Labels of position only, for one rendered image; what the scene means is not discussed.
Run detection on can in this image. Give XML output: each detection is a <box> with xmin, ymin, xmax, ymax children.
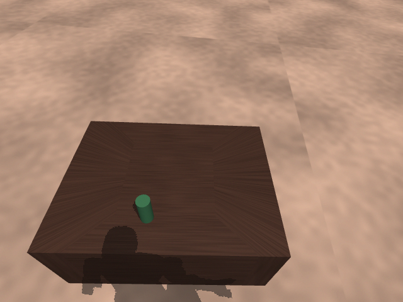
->
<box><xmin>135</xmin><ymin>194</ymin><xmax>154</xmax><ymax>223</ymax></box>

